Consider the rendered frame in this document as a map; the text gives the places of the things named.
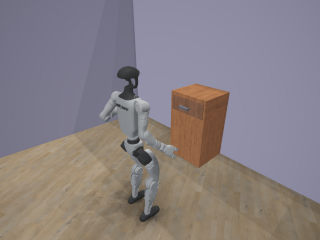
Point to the drawer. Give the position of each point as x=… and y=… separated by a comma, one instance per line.
x=196, y=109

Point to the cabinet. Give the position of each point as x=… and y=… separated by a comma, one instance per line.
x=199, y=141

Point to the robot right hand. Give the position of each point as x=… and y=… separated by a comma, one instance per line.
x=170, y=150

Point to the robot left forearm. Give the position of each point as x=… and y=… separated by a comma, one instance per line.
x=113, y=113

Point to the robot left thigh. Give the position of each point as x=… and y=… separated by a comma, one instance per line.
x=138, y=167

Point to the robot right thigh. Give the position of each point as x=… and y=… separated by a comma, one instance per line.
x=149, y=160

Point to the robot left upper arm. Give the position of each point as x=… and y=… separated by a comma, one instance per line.
x=109, y=107

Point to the robot thigh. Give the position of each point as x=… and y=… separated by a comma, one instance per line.
x=149, y=160
x=138, y=167

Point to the robot right forearm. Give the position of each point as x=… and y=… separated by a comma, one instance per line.
x=151, y=141

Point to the robot right upper arm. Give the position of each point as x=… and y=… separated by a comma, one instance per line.
x=142, y=108

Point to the handle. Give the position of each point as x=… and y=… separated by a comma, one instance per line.
x=183, y=108

